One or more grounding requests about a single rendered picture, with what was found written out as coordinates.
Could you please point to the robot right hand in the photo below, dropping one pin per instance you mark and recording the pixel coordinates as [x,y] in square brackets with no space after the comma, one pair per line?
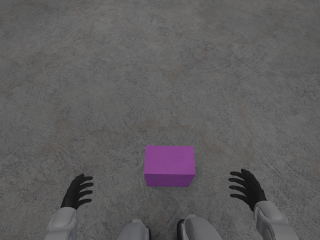
[253,191]

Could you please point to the right robot forearm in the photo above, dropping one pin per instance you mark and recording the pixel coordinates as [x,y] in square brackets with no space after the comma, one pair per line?
[271,223]

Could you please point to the carton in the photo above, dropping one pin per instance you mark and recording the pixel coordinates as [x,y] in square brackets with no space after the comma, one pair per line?
[169,166]

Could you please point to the robot left hand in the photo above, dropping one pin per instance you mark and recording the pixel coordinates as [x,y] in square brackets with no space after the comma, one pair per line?
[73,194]

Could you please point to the left robot thigh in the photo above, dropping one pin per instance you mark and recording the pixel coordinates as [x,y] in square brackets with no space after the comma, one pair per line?
[134,231]

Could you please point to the robot left shin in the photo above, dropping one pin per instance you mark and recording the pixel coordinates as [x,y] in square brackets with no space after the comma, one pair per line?
[137,221]

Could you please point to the left robot forearm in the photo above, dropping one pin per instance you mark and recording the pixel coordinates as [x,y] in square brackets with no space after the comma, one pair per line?
[63,225]

